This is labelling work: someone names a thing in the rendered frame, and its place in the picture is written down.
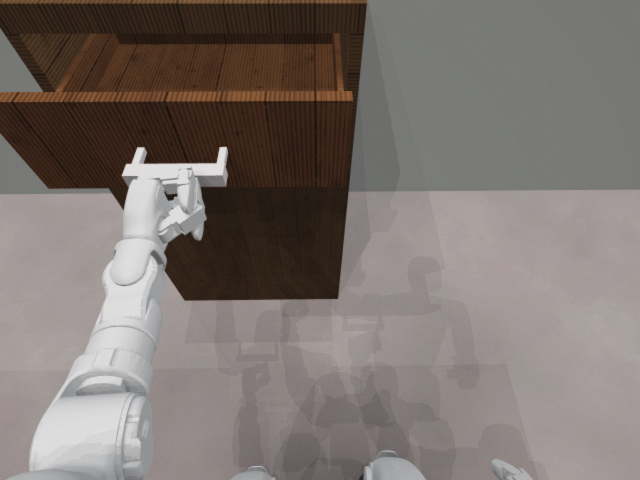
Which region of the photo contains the robot left hand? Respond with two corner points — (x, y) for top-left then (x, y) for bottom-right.
(123, 164), (207, 252)

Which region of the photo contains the robot left upper arm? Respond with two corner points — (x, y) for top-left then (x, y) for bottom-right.
(6, 392), (154, 480)

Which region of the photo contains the robot left forearm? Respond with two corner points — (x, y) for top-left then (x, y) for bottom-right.
(29, 238), (167, 471)

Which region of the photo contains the robot left shin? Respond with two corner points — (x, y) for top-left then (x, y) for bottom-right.
(247, 466), (268, 474)

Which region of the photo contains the right robot thigh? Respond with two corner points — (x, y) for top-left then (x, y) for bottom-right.
(363, 457), (426, 480)

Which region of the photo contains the drawer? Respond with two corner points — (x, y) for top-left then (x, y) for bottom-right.
(0, 33), (353, 189)

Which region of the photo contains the robot right hand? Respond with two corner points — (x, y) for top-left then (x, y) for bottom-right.
(491, 459), (533, 480)

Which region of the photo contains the cabinet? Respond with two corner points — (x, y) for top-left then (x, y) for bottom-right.
(0, 0), (367, 301)

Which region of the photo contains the handle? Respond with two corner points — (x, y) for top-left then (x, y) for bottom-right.
(122, 147), (228, 187)

